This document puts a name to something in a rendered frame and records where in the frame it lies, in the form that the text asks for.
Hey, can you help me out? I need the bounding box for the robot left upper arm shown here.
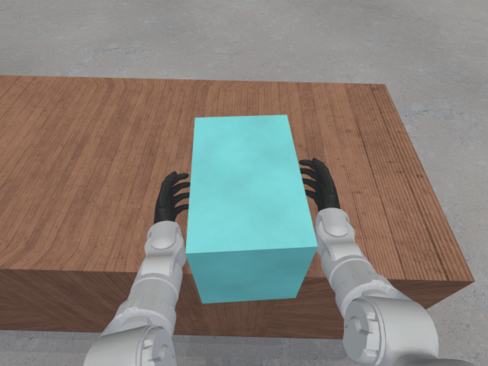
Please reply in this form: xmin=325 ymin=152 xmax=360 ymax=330
xmin=84 ymin=324 xmax=177 ymax=366

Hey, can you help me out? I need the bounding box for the robot right hand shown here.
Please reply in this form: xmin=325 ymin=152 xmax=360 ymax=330
xmin=299 ymin=158 xmax=341 ymax=212

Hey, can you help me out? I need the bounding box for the pedestal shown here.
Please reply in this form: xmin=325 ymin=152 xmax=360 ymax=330
xmin=0 ymin=75 xmax=475 ymax=339

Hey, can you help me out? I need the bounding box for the carton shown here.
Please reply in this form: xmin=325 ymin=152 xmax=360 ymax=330
xmin=185 ymin=115 xmax=318 ymax=303

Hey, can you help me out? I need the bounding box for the robot right forearm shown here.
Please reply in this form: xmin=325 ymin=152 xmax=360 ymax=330
xmin=315 ymin=207 xmax=438 ymax=340

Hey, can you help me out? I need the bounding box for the robot left hand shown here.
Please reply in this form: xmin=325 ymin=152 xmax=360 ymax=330
xmin=154 ymin=171 xmax=191 ymax=224

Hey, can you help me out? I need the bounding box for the robot right upper arm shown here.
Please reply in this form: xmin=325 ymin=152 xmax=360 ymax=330
xmin=342 ymin=295 xmax=476 ymax=366

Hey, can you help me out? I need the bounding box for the robot left forearm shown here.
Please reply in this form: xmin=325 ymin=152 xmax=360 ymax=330
xmin=83 ymin=221 xmax=187 ymax=366

